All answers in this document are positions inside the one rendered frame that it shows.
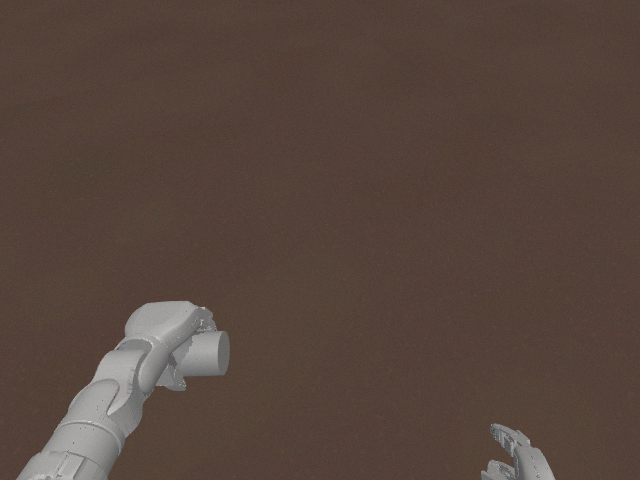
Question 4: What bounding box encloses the can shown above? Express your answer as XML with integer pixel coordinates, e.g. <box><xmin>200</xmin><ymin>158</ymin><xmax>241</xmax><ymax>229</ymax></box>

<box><xmin>172</xmin><ymin>331</ymin><xmax>230</xmax><ymax>377</ymax></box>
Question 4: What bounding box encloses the left robot hand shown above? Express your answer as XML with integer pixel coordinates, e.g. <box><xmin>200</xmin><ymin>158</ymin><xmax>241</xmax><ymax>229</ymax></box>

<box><xmin>125</xmin><ymin>301</ymin><xmax>217</xmax><ymax>391</ymax></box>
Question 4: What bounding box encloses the right robot hand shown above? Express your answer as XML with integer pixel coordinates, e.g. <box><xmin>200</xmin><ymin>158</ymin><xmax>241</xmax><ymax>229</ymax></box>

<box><xmin>481</xmin><ymin>424</ymin><xmax>555</xmax><ymax>480</ymax></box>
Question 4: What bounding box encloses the left robot arm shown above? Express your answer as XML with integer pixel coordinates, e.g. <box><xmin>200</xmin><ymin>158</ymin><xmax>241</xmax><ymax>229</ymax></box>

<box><xmin>16</xmin><ymin>334</ymin><xmax>169</xmax><ymax>480</ymax></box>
